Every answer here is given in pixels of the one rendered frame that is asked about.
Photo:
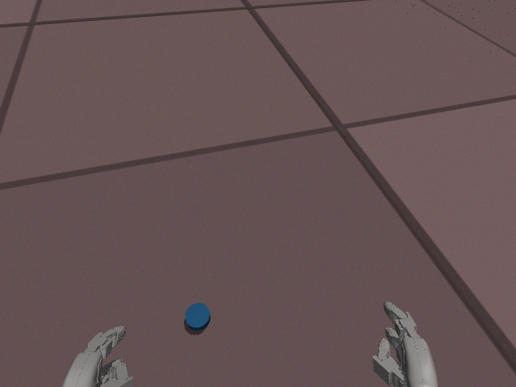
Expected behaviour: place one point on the left robot hand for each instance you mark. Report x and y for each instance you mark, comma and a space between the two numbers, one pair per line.
86, 369

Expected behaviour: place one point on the tin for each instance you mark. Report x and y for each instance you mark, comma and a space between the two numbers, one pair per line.
197, 316

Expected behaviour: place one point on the right robot hand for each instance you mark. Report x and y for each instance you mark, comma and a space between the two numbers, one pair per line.
416, 367

